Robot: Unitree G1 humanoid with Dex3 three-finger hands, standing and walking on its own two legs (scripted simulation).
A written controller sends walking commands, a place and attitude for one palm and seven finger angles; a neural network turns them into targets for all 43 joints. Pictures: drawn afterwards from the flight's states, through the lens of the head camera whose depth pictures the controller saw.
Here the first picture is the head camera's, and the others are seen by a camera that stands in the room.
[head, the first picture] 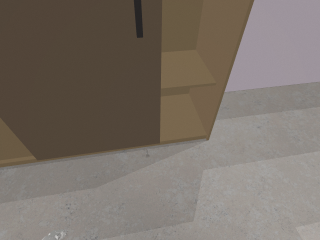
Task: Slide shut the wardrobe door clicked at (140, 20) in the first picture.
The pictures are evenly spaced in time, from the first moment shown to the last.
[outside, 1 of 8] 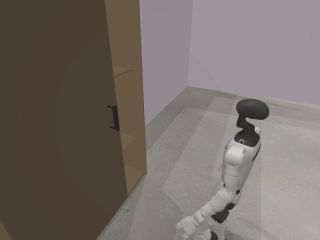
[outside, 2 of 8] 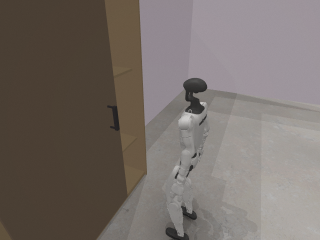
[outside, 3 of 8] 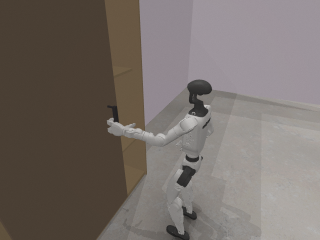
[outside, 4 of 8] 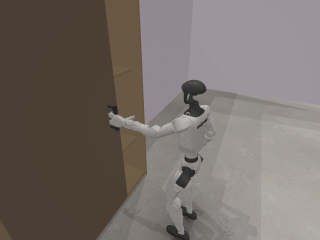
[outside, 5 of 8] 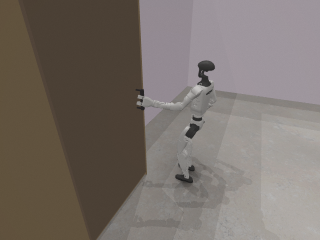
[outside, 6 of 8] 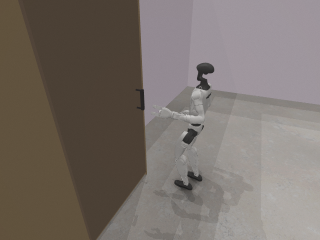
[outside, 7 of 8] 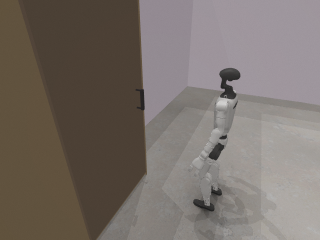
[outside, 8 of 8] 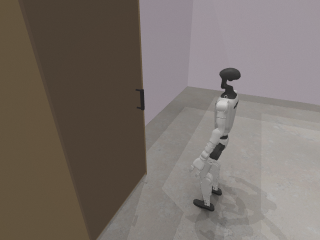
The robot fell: no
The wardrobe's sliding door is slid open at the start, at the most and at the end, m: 0.38 0.38 0.00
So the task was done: yes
